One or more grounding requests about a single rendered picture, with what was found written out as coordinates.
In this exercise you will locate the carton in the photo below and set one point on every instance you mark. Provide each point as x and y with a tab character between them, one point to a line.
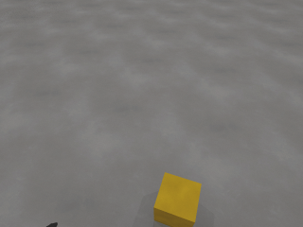
177	201

